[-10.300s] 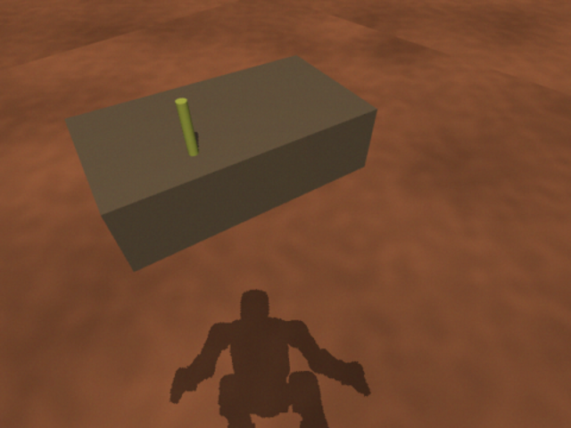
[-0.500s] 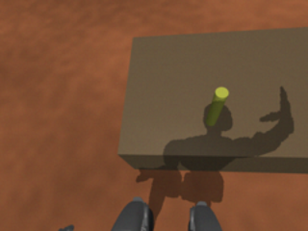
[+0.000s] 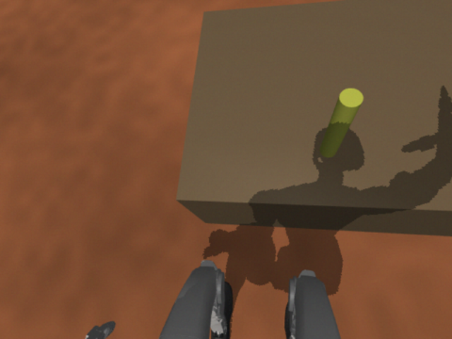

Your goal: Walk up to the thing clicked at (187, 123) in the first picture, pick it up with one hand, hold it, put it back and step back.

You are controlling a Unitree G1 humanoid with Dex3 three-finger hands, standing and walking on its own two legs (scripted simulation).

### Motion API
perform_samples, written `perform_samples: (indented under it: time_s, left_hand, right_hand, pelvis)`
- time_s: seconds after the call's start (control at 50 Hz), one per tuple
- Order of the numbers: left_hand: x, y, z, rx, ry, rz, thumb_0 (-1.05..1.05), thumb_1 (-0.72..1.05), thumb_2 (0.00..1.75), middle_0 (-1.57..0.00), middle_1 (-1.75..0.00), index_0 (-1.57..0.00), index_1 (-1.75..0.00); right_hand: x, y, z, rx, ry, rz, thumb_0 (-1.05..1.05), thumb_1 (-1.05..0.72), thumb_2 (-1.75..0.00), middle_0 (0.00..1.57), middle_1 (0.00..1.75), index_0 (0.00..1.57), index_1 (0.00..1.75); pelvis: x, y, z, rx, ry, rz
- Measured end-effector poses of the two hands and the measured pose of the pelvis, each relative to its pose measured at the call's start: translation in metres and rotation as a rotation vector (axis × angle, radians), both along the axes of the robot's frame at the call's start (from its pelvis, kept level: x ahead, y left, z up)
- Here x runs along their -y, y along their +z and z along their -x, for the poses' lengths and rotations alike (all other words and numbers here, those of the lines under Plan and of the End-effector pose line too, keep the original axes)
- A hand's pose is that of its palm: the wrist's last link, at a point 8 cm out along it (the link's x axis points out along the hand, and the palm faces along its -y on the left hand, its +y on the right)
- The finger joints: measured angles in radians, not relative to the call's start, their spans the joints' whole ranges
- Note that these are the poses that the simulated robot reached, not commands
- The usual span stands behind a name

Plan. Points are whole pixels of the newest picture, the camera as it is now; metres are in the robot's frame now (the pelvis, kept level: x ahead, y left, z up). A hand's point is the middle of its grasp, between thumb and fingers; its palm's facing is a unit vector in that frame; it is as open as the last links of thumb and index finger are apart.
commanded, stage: approach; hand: right
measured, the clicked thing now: (337, 128) +0.55 -0.19 -0.16
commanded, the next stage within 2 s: close in in 0.28 s
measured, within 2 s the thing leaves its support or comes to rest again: neither
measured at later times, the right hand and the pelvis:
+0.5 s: hand (376, 154) +0.50 -0.27 -0.19, palm faces +0.09 +1.00 -0.01, open 17.1 cm; pelvis -0.06 +0.01 -0.21, yaw +2 degrees
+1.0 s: hand (344, 146) +0.52 -0.21 -0.20, palm faces +0.10 +0.99 -0.02, open 17.0 cm; pelvis -0.06 +0.01 -0.23, yaw +1 degrees
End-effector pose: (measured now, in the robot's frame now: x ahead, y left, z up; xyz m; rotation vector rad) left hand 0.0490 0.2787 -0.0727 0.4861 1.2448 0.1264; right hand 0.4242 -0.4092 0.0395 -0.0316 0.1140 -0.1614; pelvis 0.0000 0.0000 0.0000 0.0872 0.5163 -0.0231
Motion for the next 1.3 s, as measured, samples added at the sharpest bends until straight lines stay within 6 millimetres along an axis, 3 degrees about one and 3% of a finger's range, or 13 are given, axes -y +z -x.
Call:
perform_samples:
  time_s: [0.16,0.26,0.34,0.48,0.62,0.76,0.92,1.14,1.3]
  left_hand:
    - [0.008,-0.087,-0.011,0.02,-0.027,0.013,0.0,0.89,0.91,-0.19,-0.29,-0.18,-0.29]
    - [0.014,-0.144,-0.006,-0.01,-0.038,0.038,0.0,0.89,0.91,-0.19,-0.29,-0.17,-0.29]
    - [0.015,-0.18,0.008,-0.051,-0.036,0.058,0.0,0.9,0.91,-0.19,-0.29,-0.17,-0.29]
    - [0.009,-0.225,0.045,-0.114,0.003,0.064,0.0,0.9,0.9,-0.19,-0.29,-0.18,-0.29]
    - [0.0,-0.247,0.082,-0.173,0.057,0.047,0.0,0.9,0.89,-0.2,-0.29,-0.19,-0.29]
    - [-0.003,-0.251,0.098,-0.189,0.107,0.046,0.0,0.91,0.89,-0.2,-0.29,-0.19,-0.29]
    - [-0.001,-0.246,0.09,-0.172,0.124,0.058,0.0,0.9,0.9,-0.2,-0.29,-0.19,-0.29]
    - [-0.006,-0.244,0.065,-0.169,0.089,0.05,0.0,0.89,0.9,-0.2,-0.3,-0.19,-0.29]
    - [-0.011,-0.247,0.055,-0.166,0.085,0.04,0.0,0.88,0.91,-0.2,-0.29,-0.19,-0.3]
  right_hand:
    - [-0.033,-0.104,-0.019,0.13,0.055,-0.042,-0.02,0.5,-0.05,0.06,0.04,0.06,0.04]
    - [-0.045,-0.163,-0.027,0.116,0.065,-0.044,-0.02,0.47,-0.04,0.07,0.03,0.07,0.03]
    - [-0.055,-0.195,-0.032,0.1,0.064,-0.041,-0.02,0.46,-0.04,0.07,0.03,0.06,0.03]
    - [-0.08,-0.229,-0.043,0.103,0.071,-0.018,-0.02,0.44,-0.04,0.07,0.03,0.06,0.03]
    - [-0.111,-0.247,-0.054,0.121,0.083,-0.006,-0.02,0.42,-0.04,0.08,0.03,0.06,0.03]
    - [-0.137,-0.244,-0.06,0.103,0.082,-0.007,-0.02,0.42,-0.04,0.07,0.03,0.06,0.03]
    - [-0.148,-0.23,-0.066,0.1,0.055,-0.004,-0.02,0.41,-0.05,0.07,0.03,0.05,0.03]
    - [-0.159,-0.247,-0.065,0.083,0.06,-0.016,-0.02,0.42,-0.05,0.06,0.04,0.05,0.04]
    - [-0.168,-0.245,-0.066,0.097,0.058,-0.003,-0.02,0.42,-0.06,0.06,0.04,0.05,0.04]
  pelvis:
    - [0.0,-0.082,0.014,-0.091,0.009,-0.017]
    - [-0.002,-0.128,0.027,-0.114,0.013,-0.022]
    - [-0.003,-0.159,0.038,-0.123,0.014,-0.024]
    - [-0.006,-0.204,0.054,-0.115,0.016,-0.023]
    - [-0.009,-0.234,0.066,-0.102,0.016,-0.021]
    - [-0.011,-0.238,0.067,-0.105,0.017,-0.013]
    - [-0.012,-0.229,0.061,-0.119,0.013,-0.003]
    - [-0.012,-0.224,0.055,-0.136,0.002,0.005]
    - [-0.011,-0.224,0.052,-0.138,-0.003,0.01]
